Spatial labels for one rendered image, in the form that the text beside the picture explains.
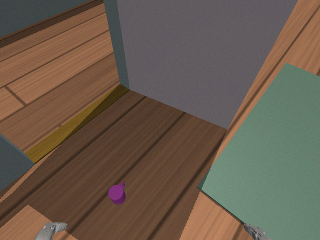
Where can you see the left robot hand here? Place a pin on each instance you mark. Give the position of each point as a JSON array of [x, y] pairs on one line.
[[50, 229]]

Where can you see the right robot hand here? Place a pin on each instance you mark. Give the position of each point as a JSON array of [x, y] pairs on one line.
[[256, 232]]

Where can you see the mug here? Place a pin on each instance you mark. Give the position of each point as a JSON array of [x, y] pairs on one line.
[[117, 194]]

